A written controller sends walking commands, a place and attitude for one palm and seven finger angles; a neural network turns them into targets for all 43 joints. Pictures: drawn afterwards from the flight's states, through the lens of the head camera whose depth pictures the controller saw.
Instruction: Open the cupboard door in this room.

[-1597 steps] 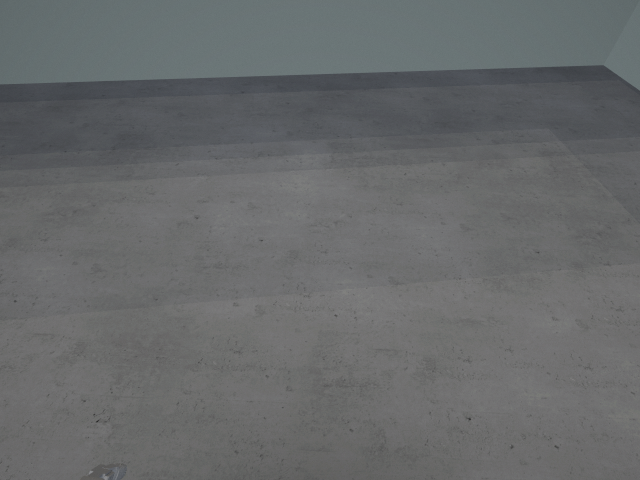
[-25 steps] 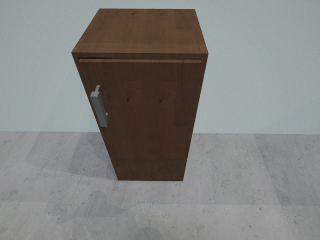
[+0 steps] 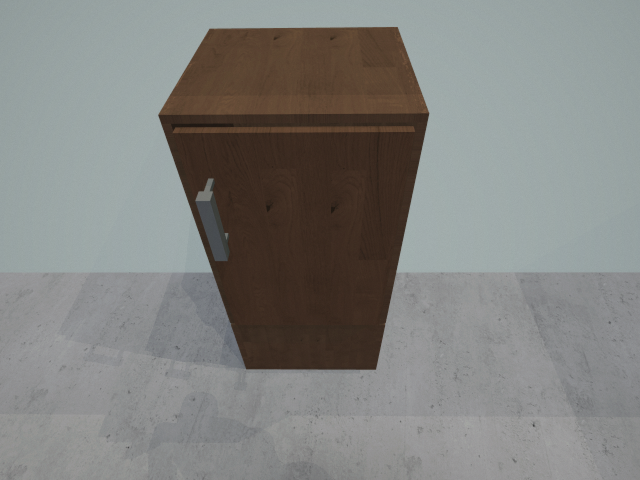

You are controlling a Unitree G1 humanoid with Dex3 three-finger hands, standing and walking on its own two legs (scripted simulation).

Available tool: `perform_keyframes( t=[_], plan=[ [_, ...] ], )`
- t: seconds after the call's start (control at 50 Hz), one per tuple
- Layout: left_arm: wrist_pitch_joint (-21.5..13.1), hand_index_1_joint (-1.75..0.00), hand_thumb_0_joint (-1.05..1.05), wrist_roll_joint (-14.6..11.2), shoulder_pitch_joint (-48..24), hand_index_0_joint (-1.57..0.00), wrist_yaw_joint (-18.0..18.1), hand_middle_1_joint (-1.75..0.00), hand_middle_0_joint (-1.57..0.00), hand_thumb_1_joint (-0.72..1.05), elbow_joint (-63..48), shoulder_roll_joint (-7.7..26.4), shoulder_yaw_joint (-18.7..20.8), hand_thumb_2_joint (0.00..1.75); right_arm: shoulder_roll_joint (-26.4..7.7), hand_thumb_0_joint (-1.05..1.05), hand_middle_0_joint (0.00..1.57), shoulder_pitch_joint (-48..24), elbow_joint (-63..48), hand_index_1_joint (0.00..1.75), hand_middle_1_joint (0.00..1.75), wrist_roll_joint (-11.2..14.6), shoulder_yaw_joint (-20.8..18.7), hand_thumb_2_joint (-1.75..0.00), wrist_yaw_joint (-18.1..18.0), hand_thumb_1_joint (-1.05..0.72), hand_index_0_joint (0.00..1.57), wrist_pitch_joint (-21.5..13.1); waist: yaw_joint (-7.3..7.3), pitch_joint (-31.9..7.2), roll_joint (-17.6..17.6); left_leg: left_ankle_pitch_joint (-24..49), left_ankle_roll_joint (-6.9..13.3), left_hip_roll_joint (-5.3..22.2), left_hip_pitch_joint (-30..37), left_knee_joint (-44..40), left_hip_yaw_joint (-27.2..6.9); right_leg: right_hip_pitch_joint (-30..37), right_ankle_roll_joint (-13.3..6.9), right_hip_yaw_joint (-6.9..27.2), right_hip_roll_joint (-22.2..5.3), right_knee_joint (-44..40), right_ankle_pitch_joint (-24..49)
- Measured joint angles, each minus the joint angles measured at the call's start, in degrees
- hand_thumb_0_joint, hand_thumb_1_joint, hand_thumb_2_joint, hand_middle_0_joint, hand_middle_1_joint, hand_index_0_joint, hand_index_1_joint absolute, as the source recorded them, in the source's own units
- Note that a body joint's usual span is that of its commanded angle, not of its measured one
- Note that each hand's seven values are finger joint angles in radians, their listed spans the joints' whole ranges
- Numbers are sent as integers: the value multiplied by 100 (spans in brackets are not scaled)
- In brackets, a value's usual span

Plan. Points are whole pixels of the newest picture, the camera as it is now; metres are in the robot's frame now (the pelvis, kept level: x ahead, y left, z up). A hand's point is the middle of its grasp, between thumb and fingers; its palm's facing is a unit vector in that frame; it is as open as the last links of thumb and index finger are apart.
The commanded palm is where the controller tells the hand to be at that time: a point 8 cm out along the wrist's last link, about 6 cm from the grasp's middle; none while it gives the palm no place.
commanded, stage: come to a stop and stand still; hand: left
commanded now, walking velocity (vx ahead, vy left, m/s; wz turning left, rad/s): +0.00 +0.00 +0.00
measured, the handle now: (216, 220) +0.56 +0.23 -0.03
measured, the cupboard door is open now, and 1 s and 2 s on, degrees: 0 0 0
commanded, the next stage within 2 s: look again from close up in 0.46 s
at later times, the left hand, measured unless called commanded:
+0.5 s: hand out of the picture -0.01 +0.15 -0.17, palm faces +0.02 -0.99 -0.16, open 7.3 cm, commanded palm none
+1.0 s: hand out of the picture +0.00 +0.15 -0.17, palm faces +0.03 -0.98 -0.18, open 7.3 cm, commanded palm none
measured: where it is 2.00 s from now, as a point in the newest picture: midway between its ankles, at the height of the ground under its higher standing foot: outside the picture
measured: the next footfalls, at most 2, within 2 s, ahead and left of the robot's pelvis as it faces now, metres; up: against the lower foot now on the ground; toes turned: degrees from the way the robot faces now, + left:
none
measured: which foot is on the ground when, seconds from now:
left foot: down 0.00-1.00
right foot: down 0.00-1.00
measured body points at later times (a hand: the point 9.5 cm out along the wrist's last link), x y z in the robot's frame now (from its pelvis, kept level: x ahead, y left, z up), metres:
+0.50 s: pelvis +0.01 +0.00 +0.00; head +0.02 -0.01 +0.45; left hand -0.01 +0.20 -0.16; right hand -0.01 -0.21 -0.16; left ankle -0.03 +0.10 -0.74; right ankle +0.02 -0.11 -0.74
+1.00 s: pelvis +0.01 -0.02 +0.00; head +0.02 -0.02 +0.45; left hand +0.00 +0.20 -0.16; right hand -0.01 -0.22 -0.16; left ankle -0.03 +0.10 -0.74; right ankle +0.02 -0.11 -0.74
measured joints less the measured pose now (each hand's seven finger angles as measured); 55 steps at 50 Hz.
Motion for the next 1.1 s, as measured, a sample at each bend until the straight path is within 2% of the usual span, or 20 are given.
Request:
perform_keyframes(
  t=[0.48, 1.1],
  plan=[
    [-5, -30, 1, 12, 133, -20, -4, -29, -20, 92, 233, -194, -21, 90, 97, 1, 20, -115, 336, 30, 30, 28, -25, -90, -50, -91, 20, -38, 26, 174, -118, 11, -38, 37, 68, -128, 49, 13, -28, 49, 49, -57, -10],
    [-19, -30, 1, 10, 66, -20, 4, -29, -20, 93, 152, -67, 25, 90, 153, 1, 20, -168, 408, 30, 30, 25, -40, -90, -57, -91, 20, -24, 42, 149, -161, 43, -171, 143, 91, -181, -64, 78, -153, -73, 147, -134, -17]
  ],
)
